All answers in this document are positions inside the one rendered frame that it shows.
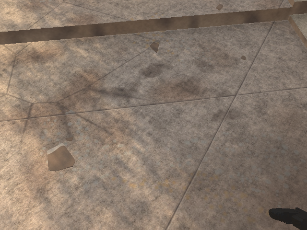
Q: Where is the robot right hand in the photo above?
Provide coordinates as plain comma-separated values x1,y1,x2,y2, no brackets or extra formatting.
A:
269,207,307,230

